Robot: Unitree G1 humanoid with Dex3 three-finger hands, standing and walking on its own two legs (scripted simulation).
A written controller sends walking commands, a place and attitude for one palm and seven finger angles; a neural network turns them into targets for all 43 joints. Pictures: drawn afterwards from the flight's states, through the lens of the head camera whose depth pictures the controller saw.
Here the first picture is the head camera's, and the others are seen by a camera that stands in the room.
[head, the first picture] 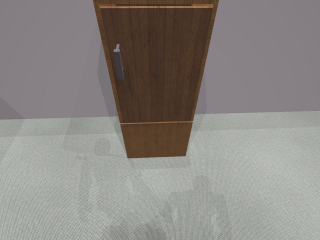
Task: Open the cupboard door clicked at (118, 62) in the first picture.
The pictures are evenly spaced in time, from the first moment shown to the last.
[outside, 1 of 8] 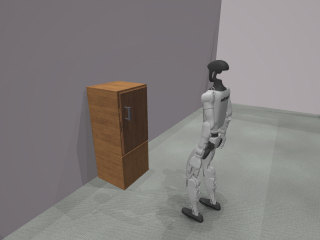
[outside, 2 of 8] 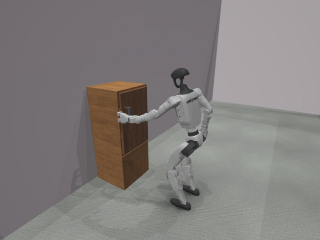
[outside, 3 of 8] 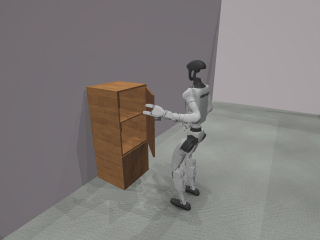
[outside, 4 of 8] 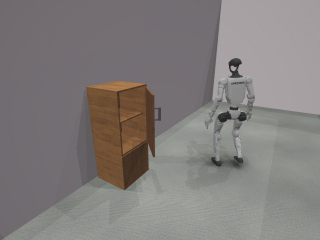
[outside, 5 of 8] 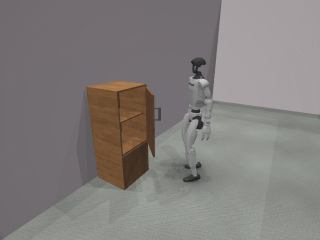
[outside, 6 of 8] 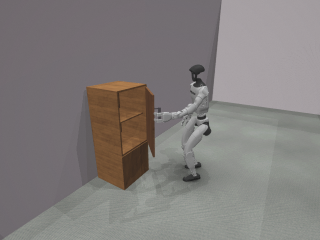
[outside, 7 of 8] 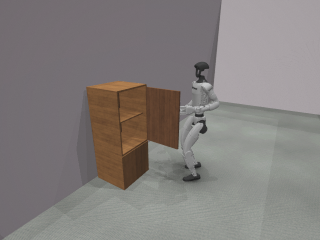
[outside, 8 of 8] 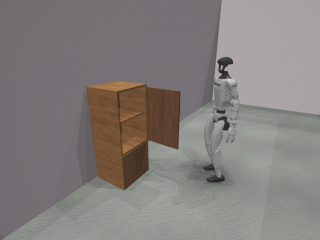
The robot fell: no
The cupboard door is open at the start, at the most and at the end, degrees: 0 88 88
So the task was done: yes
